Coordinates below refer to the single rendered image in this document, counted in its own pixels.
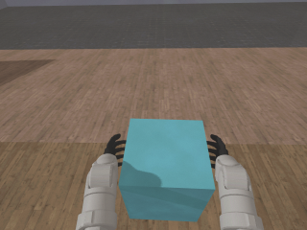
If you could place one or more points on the left robot hand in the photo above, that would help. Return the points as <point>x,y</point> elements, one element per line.
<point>111,147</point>

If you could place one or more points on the right robot forearm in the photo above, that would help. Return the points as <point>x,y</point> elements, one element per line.
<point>236,196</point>

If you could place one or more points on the carton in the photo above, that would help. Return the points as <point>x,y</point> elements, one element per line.
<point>166,171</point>

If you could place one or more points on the left robot forearm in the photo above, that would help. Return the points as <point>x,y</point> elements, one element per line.
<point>100,192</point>

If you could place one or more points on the right robot hand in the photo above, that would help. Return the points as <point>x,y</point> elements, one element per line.
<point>219,146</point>

